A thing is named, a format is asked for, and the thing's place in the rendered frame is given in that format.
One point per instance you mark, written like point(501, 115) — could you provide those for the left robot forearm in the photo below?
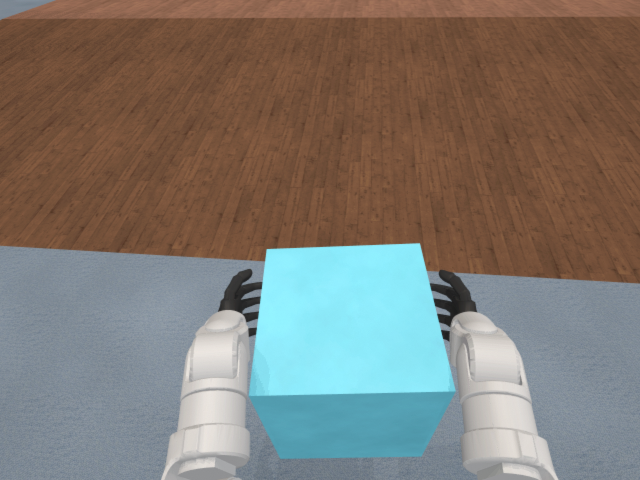
point(211, 441)

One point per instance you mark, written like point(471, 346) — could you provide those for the carton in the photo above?
point(349, 358)

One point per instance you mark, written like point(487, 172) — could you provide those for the right robot forearm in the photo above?
point(500, 440)

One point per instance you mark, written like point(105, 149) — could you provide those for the left robot hand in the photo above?
point(235, 291)

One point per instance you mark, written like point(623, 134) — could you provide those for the right robot hand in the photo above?
point(458, 294)

